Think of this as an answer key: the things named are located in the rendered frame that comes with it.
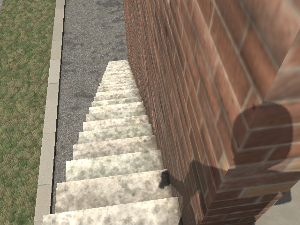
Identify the stairs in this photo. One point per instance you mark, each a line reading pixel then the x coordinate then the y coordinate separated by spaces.
pixel 116 176

